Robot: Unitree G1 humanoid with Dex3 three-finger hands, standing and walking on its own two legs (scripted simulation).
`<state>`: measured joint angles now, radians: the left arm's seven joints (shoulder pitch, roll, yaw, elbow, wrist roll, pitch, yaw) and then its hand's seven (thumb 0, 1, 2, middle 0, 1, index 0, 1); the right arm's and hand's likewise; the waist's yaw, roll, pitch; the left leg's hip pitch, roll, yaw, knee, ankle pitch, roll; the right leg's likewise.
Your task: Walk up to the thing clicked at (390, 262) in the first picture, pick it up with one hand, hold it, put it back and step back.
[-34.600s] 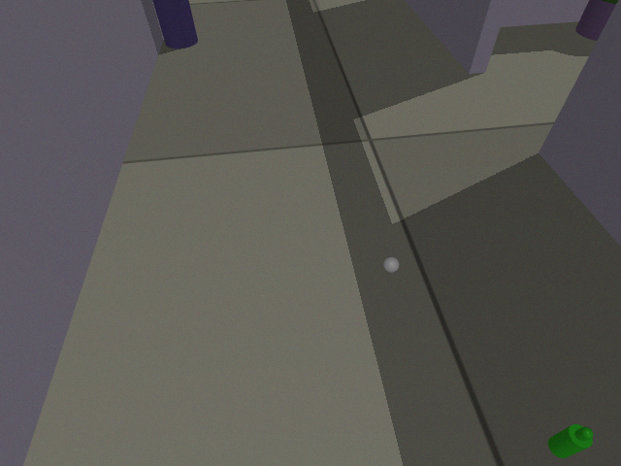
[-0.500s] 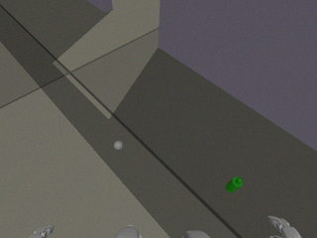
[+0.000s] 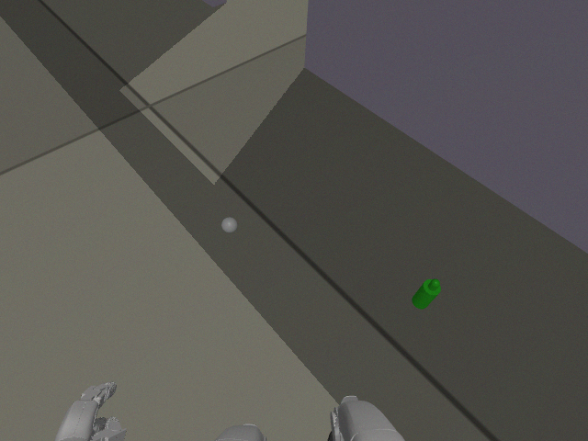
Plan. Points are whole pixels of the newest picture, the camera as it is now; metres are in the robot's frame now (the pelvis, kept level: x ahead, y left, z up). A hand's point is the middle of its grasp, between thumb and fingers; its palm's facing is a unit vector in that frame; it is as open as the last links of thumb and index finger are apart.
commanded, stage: step back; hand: left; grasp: from above
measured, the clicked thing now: (229, 224) +0.90 +0.27 -0.72
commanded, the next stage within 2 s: stand in 1.42 s
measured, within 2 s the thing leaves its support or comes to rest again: neither
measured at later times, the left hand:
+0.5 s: hand out of the picture -0.10 +0.21 -0.12, palm faces -0.01 -0.90 -0.43, open 7.4 cm
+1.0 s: hand out of the picture -0.04 +0.21 -0.13, palm faces +0.04 -0.91 -0.40, open 7.4 cm
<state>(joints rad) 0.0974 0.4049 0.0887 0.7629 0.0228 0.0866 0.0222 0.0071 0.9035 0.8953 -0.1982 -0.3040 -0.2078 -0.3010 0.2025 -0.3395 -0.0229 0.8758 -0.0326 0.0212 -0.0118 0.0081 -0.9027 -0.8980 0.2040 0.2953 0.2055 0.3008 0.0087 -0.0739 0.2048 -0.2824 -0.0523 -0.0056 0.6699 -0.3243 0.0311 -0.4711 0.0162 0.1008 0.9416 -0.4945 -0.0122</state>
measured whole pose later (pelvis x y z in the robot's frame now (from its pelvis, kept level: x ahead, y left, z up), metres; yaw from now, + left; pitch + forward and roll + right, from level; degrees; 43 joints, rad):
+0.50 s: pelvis -0.13 -0.06 +0.01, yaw -3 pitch -2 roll +1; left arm 0.31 0.35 0.08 0.94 0.05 0.02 -0.01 0.01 0.90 0.89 -0.20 -0.30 -0.21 -0.30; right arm 0.24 -0.43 -0.06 0.93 -0.02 0.04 -0.01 0.01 -0.90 -0.90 0.20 0.29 0.20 0.30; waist 0.04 0.05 0.05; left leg -0.47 -0.06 -0.13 0.96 -0.37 -0.01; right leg -0.19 -0.01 0.02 0.58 -0.35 -0.01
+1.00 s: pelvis -0.12 -0.07 +0.00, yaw +1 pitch -4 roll -1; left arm 0.20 0.37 0.07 0.97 0.02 -0.05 0.00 0.01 0.90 0.90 -0.20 -0.30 -0.21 -0.30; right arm 0.21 -0.38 -0.05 0.95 -0.02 0.01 0.01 0.01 -0.90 -0.90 0.20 0.30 0.21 0.30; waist 0.00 0.03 0.08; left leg -0.23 0.03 -0.04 0.70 -0.41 0.00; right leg -0.30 -0.01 -0.05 0.62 -0.23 -0.01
